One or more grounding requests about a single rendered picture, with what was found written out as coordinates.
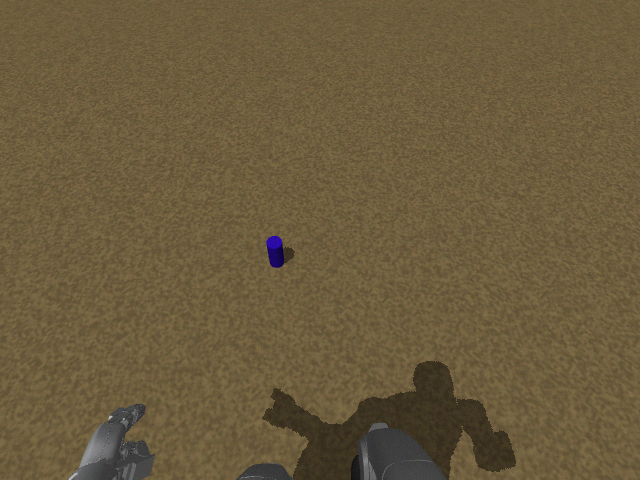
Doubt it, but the left robot hand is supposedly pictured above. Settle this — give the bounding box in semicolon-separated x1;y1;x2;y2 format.
79;404;155;480

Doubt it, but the left robot arm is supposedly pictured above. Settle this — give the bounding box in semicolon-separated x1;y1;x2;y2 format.
68;462;118;480

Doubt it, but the can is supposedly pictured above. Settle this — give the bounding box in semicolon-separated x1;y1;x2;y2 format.
266;236;284;268

